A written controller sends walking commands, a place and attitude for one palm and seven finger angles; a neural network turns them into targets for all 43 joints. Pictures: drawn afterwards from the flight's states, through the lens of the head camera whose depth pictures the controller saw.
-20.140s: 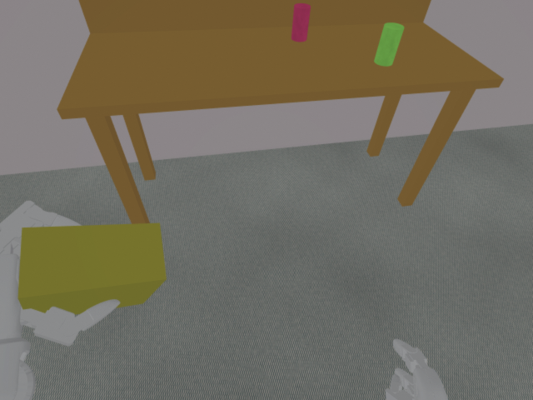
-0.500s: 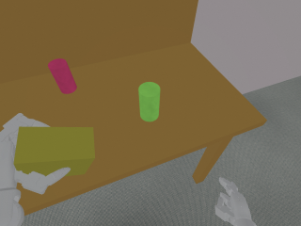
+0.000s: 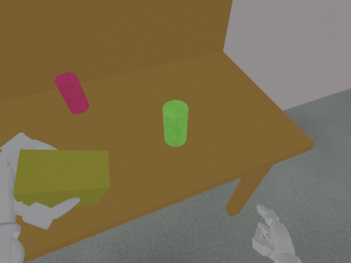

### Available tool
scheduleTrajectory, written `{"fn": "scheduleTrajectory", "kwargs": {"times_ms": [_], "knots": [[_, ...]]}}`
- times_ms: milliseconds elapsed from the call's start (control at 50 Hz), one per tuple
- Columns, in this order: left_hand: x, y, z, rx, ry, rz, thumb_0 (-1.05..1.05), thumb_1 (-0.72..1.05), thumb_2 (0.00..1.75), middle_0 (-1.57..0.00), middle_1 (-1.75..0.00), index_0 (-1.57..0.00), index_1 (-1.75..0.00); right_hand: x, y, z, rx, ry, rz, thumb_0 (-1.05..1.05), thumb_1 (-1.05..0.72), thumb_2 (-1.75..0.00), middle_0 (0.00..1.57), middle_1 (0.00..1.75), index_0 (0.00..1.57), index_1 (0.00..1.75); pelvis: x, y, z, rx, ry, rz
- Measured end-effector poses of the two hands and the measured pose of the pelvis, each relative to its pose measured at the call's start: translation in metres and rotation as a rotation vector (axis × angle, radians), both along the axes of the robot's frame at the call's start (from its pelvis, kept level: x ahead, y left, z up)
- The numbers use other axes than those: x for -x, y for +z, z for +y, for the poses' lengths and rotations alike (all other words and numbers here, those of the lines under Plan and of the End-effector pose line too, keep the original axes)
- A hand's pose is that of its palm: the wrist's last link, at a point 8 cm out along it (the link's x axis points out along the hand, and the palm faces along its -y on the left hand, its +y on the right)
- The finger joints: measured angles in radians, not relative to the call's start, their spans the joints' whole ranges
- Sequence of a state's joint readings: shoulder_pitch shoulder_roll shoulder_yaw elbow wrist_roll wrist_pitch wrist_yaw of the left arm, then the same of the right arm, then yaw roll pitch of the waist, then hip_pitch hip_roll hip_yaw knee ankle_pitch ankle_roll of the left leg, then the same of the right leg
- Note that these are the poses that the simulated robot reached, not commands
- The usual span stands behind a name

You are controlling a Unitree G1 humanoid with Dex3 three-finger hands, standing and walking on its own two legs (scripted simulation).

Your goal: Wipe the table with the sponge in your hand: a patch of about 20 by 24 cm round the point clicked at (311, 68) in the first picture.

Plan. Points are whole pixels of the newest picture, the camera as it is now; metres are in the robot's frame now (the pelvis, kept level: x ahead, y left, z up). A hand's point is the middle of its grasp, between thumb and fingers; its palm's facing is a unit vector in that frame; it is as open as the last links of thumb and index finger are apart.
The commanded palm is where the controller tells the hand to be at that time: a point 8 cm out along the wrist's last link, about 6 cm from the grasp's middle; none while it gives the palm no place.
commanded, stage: look again from close up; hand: left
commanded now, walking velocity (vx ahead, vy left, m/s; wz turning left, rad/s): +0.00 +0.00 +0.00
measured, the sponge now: (77, 181) +0.23 +0.20 +0.12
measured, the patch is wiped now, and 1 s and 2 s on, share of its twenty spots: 0.00 0.00 0.00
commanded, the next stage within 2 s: shuffle to correct the standing spot in 0.26 s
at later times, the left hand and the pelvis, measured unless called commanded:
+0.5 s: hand (25, 168) +0.23 +0.28 +0.16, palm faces +0.36 -0.82 -0.44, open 10.6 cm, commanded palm +0.16 +0.29 +0.17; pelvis +0.00 +0.01 +0.00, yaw -1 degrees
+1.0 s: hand (18, 195) +0.19 +0.27 +0.15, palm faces +0.33 -0.88 -0.36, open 10.6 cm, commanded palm +0.12 +0.30 +0.17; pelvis -0.05 +0.03 -0.01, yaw -2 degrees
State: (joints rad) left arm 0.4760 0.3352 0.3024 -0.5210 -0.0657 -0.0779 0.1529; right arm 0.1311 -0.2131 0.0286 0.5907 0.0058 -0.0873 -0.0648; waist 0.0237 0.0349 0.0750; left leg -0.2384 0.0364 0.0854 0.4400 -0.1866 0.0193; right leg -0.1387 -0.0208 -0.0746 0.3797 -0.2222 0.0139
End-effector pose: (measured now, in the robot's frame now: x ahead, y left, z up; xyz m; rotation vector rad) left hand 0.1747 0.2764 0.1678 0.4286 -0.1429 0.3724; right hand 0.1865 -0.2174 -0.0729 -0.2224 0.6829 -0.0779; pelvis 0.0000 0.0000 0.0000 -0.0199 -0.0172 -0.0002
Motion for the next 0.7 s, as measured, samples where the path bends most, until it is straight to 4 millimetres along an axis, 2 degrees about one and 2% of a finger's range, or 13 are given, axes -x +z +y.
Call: {"fn": "scheduleTrajectory", "kwargs": {"times_ms": [40, 80, 120, 160, 200, 280, 320, 360, 400, 500, 580, 700], "knots": [[-0.006, 0.007, 0.003, -0.073, -0.018, -0.007, 0.00, -0.55, 1.01, -0.69, -1.32, -0.71, -1.30, -0.004, 0.001, 0.000, 0.008, 0.017, -0.006, 0.02, -0.90, -0.89, 0.21, 0.30, 0.20, 0.30, -0.001, -0.001, -0.002, 0.004, 0.003, 0.008], [-0.019, 0.023, 0.023, -0.181, -0.013, -0.082, 0.00, -0.55, 1.01, -0.69, -1.32, -0.71, -1.30, -0.003, -0.001, 0.001, 0.020, 0.044, 0.014, 0.01, -0.90, -0.89, 0.21, 0.30, 0.20, 0.30, 0.001, -0.002, -0.006, 0.001, 0.005, 0.020], [-0.028, 0.030, 0.043, -0.186, 0.042, -0.147, 0.00, -0.55, 1.01, -0.69, -1.32, -0.71, -1.30, -0.001, 0.000, 0.000, 0.016, 0.047, 0.027, 0.01, -0.90, -0.89, 0.21, 0.30, 0.20, 0.30, 0.002, -0.003, -0.008, -0.003, -0.004, 0.022], [-0.033, 0.029, 0.049, -0.142, 0.070, -0.182, -0.01, -0.55, 1.01, -0.69, -1.32, -0.71, -1.30, 0.003, 0.004, -0.003, 0.012, 0.036, 0.019, 0.01, -0.90, -0.89, 0.21, 0.30, 0.20, 0.30, 0.001, -0.003, -0.006, -0.007, -0.018, 0.019], [-0.035, 0.019, 0.039, -0.082, 0.038, -0.184, -0.01, -0.55, 1.01, -0.68, -1.32, -0.71, -1.31, 0.007, 0.007, -0.006, 0.006, 0.013, 0.000, 0.01, -0.90, -0.89, 0.21, 0.30, 0.20, 0.30, -0.001, -0.003, -0.001, -0.008, -0.030, 0.016], [-0.033, -0.009, 0.000, 0.014, -0.129, -0.108, -0.01, -0.55, 1.01, -0.68, -1.32, -0.71, -1.31, 0.016, 0.012, -0.008, 0.024, -0.024, -0.012, 0.01, -0.90, -0.89, 0.21, 0.30, 0.20, 0.30, -0.005, -0.004, 0.008, -0.004, -0.031, 0.009], [-0.030, -0.018, -0.008, 0.021, -0.191, -0.066, -0.01, -0.55, 1.01, -0.68, -1.32, -0.71, -1.31, 0.021, 0.013, -0.008, 0.038, -0.042, -0.001, 0.01, -0.90, -0.89, 0.21, 0.30, 0.20, 0.30, -0.006, -0.004, 0.010, -0.001, -0.026, 0.008], [-0.028, -0.022, -0.003, 0.000, -0.210, -0.043, -0.01, -0.55, 1.01, -0.68, -1.32, -0.71, -1.31, 0.024, 0.014, -0.006, 0.051, -0.054, 0.013, 0.01, -0.90, -0.89, 0.21, 0.30, 0.20, 0.30, -0.006, -0.004, 0.011, 0.001, -0.020, 0.008], [-0.026, -0.019, 0.010, -0.044, -0.191, -0.042, -0.01, -0.55, 1.01, -0.68, -1.32, -0.71, -1.31, 0.027, 0.014, -0.002, 0.060, -0.056, 0.028, 0.01, -0.90, -0.89, 0.21, 0.30, 0.20, 0.30, -0.005, -0.004, 0.011, 0.004, -0.015, 0.008], [-0.016, 0.006, 0.041, -0.133, -0.092, -0.133, -0.01, -0.55, 1.01, -0.68, -1.32, -0.71, -1.31, 0.027, 0.012, 0.010, 0.063, -0.012, 0.038, 0.02, -0.90, -0.89, 0.21, 0.30, 0.20, 0.30, 0.002, -0.005, 0.014, 0.011, -0.015, 0.008], [-0.003, 0.017, 0.037, -0.134, -0.081, -0.202, -0.01, -0.55, 1.01, -0.68, -1.32, -0.71, -1.31, 0.025, 0.009, 0.022, 0.034, 0.036, 0.008, 0.02, -0.90, -0.89, 0.21, 0.30, 0.20, 0.30, 0.011, -0.006, 0.017, 0.011, -0.022, 0.000], [0.016, 0.003, 0.021, -0.091, -0.118, -0.152, -0.01, -0.55, 1.01, -0.68, -1.32, -0.71, -1.31, 0.029, 0.006, 0.033, -0.016, 0.068, -0.036, 0.01, -0.90, -0.89, 0.21, 0.30, 0.20, 0.30, 0.030, -0.009, 0.014, 0.020, -0.023, -0.007]]}}
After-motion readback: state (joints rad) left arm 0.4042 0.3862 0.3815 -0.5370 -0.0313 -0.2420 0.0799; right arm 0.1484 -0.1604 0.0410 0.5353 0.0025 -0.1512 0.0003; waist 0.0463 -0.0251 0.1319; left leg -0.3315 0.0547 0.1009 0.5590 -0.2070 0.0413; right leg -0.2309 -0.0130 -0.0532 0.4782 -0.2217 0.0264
